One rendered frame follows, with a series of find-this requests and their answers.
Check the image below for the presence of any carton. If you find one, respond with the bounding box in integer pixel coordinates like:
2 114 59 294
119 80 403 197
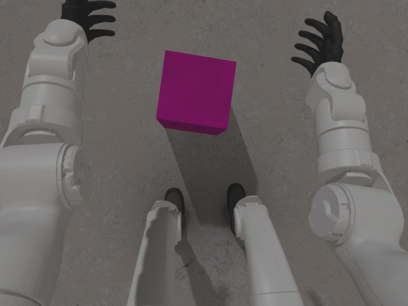
156 50 237 135

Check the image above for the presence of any right robot upper arm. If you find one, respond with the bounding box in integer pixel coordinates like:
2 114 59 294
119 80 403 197
309 182 408 306

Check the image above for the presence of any robot left hand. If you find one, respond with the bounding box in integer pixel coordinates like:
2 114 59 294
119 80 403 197
61 0 116 44

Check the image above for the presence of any robot left foot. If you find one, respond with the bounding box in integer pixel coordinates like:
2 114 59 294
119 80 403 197
164 187 184 221

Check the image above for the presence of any left robot upper arm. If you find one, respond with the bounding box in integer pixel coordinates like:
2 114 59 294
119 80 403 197
0 143 94 306

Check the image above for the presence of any robot left forearm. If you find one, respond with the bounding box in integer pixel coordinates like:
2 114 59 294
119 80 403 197
0 19 89 150

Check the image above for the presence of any robot right forearm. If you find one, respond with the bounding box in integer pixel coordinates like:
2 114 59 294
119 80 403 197
305 62 404 230

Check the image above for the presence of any robot right hand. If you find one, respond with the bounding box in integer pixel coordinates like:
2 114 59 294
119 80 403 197
291 11 344 78

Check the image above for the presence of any right robot shin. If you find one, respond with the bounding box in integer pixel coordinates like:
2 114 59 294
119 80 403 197
235 196 268 212

